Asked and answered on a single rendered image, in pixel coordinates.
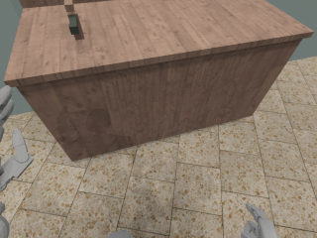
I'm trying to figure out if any robot left hand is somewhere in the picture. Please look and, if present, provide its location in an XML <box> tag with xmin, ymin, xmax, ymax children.
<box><xmin>0</xmin><ymin>85</ymin><xmax>34</xmax><ymax>192</ymax></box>

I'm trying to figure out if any tap lever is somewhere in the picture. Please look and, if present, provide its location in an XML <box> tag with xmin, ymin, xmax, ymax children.
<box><xmin>68</xmin><ymin>14</ymin><xmax>79</xmax><ymax>35</ymax></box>

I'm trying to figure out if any robot right hand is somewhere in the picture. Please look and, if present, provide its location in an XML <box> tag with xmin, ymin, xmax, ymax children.
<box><xmin>241</xmin><ymin>202</ymin><xmax>278</xmax><ymax>238</ymax></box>

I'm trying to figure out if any counter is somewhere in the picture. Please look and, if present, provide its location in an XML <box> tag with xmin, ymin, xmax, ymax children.
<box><xmin>3</xmin><ymin>0</ymin><xmax>314</xmax><ymax>162</ymax></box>

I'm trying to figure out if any left robot forearm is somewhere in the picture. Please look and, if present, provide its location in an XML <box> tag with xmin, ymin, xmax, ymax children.
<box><xmin>0</xmin><ymin>202</ymin><xmax>10</xmax><ymax>238</ymax></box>

